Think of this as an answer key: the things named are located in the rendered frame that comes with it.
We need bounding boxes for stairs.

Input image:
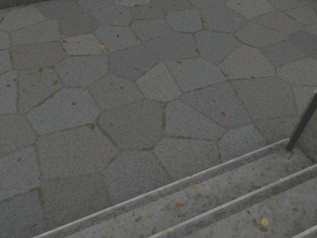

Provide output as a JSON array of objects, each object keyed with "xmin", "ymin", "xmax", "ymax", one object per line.
[{"xmin": 32, "ymin": 137, "xmax": 317, "ymax": 238}]

